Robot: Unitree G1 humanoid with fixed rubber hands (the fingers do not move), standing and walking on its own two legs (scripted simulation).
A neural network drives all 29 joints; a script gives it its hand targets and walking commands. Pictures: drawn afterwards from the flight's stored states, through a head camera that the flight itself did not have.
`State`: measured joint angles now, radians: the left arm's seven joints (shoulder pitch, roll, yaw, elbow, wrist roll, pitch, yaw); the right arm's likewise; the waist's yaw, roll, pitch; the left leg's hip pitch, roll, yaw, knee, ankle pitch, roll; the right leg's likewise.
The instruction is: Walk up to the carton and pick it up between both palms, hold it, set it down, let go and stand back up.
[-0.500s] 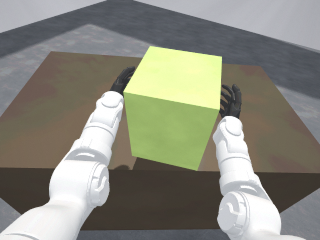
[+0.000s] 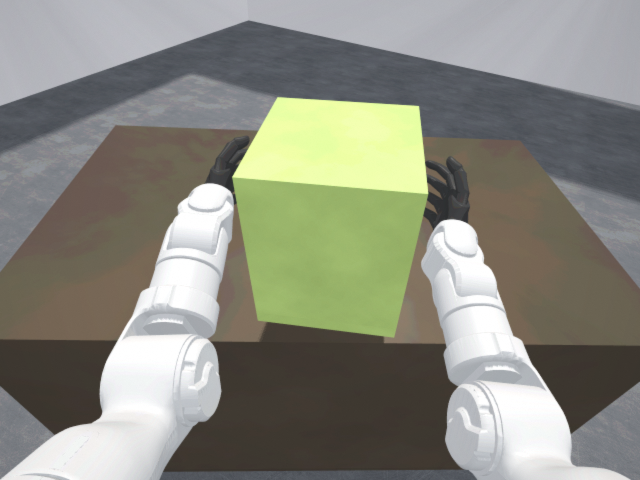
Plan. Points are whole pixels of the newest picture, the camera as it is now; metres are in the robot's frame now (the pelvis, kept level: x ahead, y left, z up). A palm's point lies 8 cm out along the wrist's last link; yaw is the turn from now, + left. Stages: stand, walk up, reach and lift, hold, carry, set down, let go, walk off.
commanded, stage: reach and lift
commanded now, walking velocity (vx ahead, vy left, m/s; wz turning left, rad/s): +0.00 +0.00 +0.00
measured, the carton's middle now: (335, 217) +0.43 -0.06 +0.13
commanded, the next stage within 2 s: hold in 1.50 s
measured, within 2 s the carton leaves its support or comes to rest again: neither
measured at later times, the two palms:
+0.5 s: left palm (206, 180) +0.41 +0.10 +0.21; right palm (448, 199) +0.37 -0.18 +0.20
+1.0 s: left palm (195, 171) +0.41 +0.11 +0.23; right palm (443, 182) +0.38 -0.18 +0.22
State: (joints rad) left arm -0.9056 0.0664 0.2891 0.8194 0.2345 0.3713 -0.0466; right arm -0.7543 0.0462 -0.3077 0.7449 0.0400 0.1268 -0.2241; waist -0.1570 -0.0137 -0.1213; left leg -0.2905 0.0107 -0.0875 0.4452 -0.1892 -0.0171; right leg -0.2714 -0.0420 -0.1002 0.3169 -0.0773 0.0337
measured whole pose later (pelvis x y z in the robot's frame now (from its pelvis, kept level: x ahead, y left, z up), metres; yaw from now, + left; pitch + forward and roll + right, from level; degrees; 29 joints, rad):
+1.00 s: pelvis +0.00 +0.00 +0.00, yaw +0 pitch +0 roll -1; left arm -0.88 0.04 0.31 0.50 0.24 0.65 0.00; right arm -0.89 -0.03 -0.16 0.77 0.18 0.25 -0.24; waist -0.14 -0.01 -0.12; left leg -0.25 0.01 -0.09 0.44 -0.19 -0.02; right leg -0.23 -0.04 -0.10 0.32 -0.08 0.03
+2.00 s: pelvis -0.01 +0.00 +0.00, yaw +0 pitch -1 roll -1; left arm -0.87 0.04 0.33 0.41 0.25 0.78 0.00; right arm -0.94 -0.06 -0.12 0.74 0.22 0.40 -0.26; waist -0.14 -0.01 -0.17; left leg -0.24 0.01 -0.09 0.44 -0.19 -0.02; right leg -0.22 -0.04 -0.10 0.32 -0.08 0.03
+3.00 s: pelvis -0.01 +0.00 +0.00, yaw +0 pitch -1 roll -1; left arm -0.88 0.03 0.36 0.35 0.28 0.84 -0.01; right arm -0.98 -0.06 -0.11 0.73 0.25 0.49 -0.27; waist -0.14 -0.01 -0.17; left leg -0.24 0.01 -0.09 0.44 -0.19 -0.02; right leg -0.22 -0.04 -0.10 0.32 -0.08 0.03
